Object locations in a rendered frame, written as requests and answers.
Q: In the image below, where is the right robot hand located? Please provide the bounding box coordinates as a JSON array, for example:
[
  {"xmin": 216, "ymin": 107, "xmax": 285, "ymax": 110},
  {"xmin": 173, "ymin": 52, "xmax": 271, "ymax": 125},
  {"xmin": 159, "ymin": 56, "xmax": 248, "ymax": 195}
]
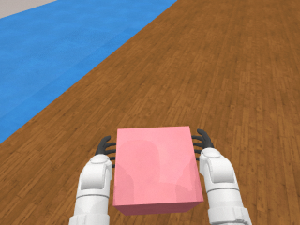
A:
[{"xmin": 191, "ymin": 128, "xmax": 215, "ymax": 161}]

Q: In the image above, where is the carton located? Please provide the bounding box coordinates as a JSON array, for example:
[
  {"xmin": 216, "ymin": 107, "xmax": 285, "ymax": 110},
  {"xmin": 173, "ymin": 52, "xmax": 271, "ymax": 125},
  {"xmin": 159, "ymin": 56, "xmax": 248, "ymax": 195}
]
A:
[{"xmin": 112, "ymin": 126, "xmax": 204, "ymax": 216}]

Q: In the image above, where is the robot left forearm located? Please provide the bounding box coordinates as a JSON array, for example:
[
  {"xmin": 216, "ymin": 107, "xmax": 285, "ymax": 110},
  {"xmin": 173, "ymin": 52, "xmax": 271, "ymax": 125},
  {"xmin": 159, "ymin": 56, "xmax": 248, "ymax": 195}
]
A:
[{"xmin": 68, "ymin": 154, "xmax": 113, "ymax": 225}]

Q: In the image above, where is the left robot hand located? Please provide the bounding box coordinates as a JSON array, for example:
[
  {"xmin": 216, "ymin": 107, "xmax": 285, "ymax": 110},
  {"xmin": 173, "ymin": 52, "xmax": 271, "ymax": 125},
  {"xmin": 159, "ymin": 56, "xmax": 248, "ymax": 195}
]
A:
[{"xmin": 95, "ymin": 135, "xmax": 117, "ymax": 168}]

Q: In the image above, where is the robot right forearm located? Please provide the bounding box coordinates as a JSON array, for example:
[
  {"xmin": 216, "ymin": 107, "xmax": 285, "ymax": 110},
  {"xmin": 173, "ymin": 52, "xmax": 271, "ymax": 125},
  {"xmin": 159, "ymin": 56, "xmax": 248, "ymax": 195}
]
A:
[{"xmin": 199, "ymin": 147, "xmax": 252, "ymax": 225}]

